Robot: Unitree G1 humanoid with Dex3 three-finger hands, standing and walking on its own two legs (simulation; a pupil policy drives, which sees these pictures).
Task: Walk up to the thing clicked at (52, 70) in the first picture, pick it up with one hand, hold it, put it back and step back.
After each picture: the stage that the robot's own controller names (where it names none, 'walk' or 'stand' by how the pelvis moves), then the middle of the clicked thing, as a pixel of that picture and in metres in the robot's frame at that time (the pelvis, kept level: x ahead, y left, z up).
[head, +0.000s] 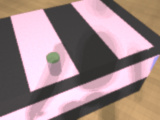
stand; (54, 64) +0.56 +0.16 -0.11
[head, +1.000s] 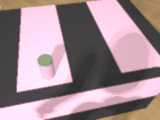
sink last; (46, 67) +0.50 +0.20 -0.08
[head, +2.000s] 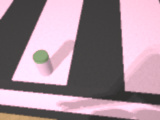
rise first; (43, 63) +0.48 +0.22 -0.07
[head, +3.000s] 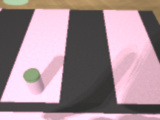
stand; (34, 81) +0.43 +0.22 -0.09
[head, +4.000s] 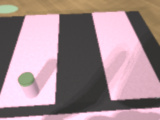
stand; (29, 85) +0.43 +0.25 -0.10
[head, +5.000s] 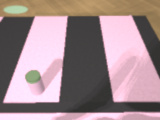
stand; (35, 83) +0.45 +0.23 -0.11
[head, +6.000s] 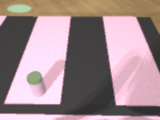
stand; (37, 84) +0.44 +0.23 -0.11
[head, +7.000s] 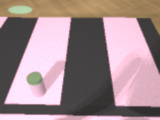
rise first; (36, 84) +0.45 +0.23 -0.11
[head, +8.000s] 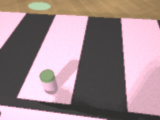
rise first; (49, 82) +0.45 +0.20 -0.11
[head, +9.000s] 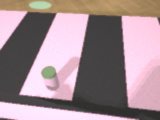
go down; (50, 79) +0.46 +0.19 -0.11
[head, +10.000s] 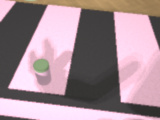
go down; (42, 72) +0.48 +0.18 -0.09
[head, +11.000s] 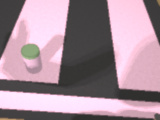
go down; (32, 59) +0.49 +0.18 -0.04
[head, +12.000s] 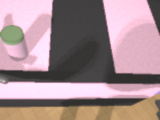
close in; (15, 44) +0.49 +0.19 -0.01
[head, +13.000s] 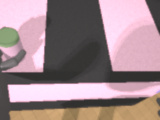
close; (11, 46) +0.49 +0.18 +0.01
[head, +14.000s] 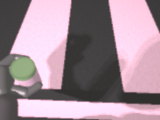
lift; (27, 76) +0.35 +0.17 +0.07
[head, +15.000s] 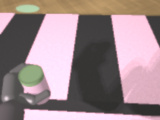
hold; (36, 85) +0.31 +0.16 +0.10
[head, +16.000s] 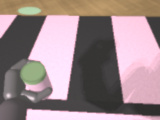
hold; (38, 82) +0.32 +0.15 +0.12
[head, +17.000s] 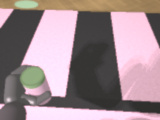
hold; (37, 86) +0.32 +0.16 +0.08
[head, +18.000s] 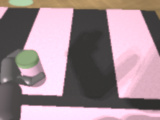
crouch; (32, 69) +0.38 +0.17 +0.09
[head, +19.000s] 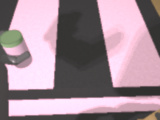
lower; (17, 50) +0.46 +0.19 +0.07
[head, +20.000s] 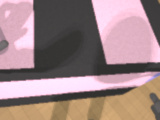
lower; out of the picture +0.50 +0.20 +0.02
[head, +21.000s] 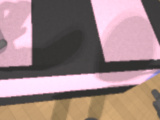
lower; out of the picture +0.51 +0.20 +0.02
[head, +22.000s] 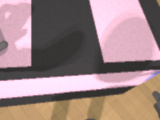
lower; out of the picture +0.51 +0.20 +0.02
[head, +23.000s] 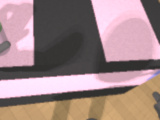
lower; out of the picture +0.50 +0.19 +0.02
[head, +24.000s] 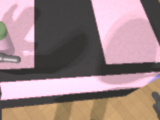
withdraw; out of the picture +0.50 +0.18 +0.02
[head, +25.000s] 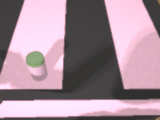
sink last; (37, 66) +0.46 +0.16 -0.04
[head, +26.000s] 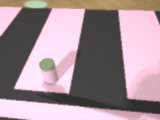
stand; (49, 71) +0.48 +0.18 -0.05
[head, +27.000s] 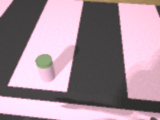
stand; (46, 68) +0.46 +0.18 -0.04
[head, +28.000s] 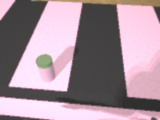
stand; (46, 68) +0.47 +0.18 -0.04
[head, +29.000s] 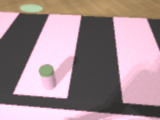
stand; (48, 77) +0.48 +0.18 -0.09
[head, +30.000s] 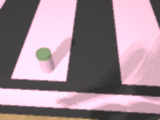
walk; (45, 61) +0.51 +0.18 -0.09
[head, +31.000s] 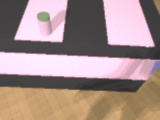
walk; (44, 24) +0.73 +0.22 -0.09
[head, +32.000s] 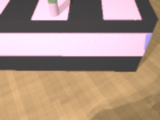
stand; (53, 7) +1.03 +0.27 -0.09
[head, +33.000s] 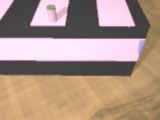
stand; (52, 13) +1.06 +0.24 -0.11
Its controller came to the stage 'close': yes
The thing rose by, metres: 0.22
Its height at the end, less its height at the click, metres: +0.00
